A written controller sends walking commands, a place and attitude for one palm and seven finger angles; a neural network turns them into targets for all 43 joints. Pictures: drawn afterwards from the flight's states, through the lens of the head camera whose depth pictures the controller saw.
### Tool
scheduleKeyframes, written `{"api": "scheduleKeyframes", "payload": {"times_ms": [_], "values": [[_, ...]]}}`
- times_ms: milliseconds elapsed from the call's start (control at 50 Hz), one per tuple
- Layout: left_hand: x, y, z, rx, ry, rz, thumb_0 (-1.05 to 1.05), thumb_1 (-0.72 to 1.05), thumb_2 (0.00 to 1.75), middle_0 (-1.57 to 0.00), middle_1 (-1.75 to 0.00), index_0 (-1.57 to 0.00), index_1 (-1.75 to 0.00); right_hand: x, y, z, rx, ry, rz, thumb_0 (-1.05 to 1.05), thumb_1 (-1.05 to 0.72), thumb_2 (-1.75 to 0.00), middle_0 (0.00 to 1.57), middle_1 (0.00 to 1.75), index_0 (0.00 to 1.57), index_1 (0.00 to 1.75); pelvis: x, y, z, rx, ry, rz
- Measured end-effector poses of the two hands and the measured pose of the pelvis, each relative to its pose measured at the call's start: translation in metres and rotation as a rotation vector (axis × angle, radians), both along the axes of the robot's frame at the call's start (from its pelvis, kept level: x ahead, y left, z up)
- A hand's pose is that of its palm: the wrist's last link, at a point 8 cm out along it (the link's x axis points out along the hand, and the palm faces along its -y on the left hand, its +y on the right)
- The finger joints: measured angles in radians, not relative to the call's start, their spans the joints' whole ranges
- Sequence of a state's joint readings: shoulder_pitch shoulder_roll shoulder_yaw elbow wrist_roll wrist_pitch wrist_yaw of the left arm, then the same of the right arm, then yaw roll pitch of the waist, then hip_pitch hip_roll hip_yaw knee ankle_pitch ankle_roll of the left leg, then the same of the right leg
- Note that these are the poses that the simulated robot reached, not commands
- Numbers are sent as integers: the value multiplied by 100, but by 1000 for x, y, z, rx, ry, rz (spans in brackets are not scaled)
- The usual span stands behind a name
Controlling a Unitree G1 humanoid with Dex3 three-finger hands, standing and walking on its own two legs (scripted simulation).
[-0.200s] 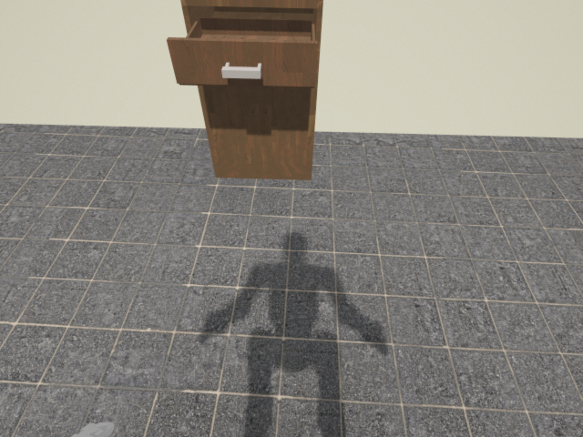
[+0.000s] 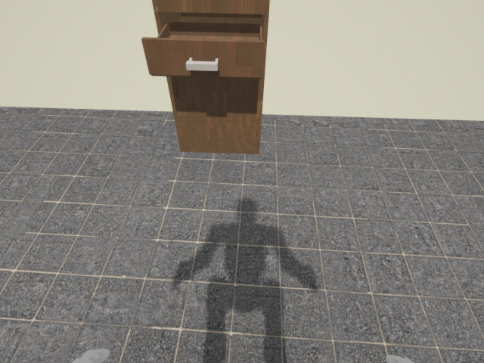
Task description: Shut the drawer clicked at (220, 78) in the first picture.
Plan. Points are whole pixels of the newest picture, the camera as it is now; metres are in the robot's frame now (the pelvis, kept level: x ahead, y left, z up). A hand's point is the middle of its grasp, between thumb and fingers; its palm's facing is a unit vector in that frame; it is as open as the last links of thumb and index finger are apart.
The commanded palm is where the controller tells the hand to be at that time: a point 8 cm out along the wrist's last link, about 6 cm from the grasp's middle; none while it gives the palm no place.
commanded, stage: stand and wait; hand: left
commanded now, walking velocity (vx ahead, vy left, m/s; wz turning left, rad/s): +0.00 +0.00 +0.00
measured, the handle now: (202, 63) +1.13 +0.22 -0.03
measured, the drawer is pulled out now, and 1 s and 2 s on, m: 0.30 0.30 0.30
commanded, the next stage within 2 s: look at it before walking up in 0.62 s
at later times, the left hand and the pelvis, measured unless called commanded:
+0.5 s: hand out of the picture +0.06 +0.24 -0.15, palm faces -0.04 -0.94 -0.34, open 7.4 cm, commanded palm none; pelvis -0.01 -0.01 +0.00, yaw +0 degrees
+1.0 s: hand out of the picture +0.08 +0.23 -0.15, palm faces -0.04 -0.94 -0.33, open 7.4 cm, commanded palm none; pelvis -0.01 -0.01 +0.01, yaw -1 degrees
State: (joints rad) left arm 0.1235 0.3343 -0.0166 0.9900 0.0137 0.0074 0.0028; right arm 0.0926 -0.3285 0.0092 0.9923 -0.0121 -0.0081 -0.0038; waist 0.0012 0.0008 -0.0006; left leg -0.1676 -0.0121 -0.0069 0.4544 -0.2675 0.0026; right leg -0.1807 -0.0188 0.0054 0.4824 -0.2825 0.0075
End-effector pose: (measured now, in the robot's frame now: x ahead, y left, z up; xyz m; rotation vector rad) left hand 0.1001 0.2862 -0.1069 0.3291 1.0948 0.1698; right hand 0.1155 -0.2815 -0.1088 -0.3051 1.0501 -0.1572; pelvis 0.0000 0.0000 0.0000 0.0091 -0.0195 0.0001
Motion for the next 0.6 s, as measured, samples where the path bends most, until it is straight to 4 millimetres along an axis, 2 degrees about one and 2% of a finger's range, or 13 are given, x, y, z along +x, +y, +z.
{"api": "scheduleKeyframes", "payload": {"times_ms": [120,360,480,600], "values": [[-13,-8,-5,-14,31,14,0,90,90,-20,-30,-20,-30,-11,-5,-2,-2,34,-9,1,-91,-90,20,30,21,30,-2,-5,1,-1,-1,2],[-42,-7,-9,-5,117,39,0,90,90,-20,-30,-20,-30,-52,-22,-7,-22,148,-53,1,-91,-90,20,30,21,30,-7,-11,3,-4,-4,0],[-46,-6,-9,1,131,39,0,90,90,-20,-30,-20,-30,-65,-24,-8,-22,180,-66,1,-91,-90,20,30,21,30,-9,-12,4,-5,-3,-3],[-42,-6,-8,1,122,30,0,90,90,-20,-30,-20,-30,-69,-22,-9,-15,184,-72,1,-91,-90,20,30,21,30,-10,-12,5,-5,-2,-6]]}}
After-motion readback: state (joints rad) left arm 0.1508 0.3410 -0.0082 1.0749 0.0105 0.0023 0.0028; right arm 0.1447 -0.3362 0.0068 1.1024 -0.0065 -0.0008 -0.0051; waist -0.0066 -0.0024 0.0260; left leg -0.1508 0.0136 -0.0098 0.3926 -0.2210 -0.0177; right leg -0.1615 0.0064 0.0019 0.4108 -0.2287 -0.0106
